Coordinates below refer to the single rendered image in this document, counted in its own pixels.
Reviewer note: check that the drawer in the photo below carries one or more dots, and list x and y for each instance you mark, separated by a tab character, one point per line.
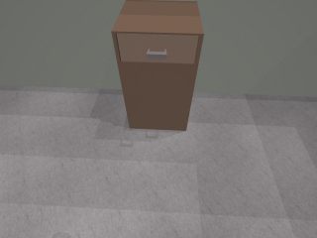
179	48

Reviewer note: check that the handle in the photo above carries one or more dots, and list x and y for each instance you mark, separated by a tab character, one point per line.
156	55

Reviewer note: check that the cabinet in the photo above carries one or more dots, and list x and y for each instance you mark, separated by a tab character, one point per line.
158	95

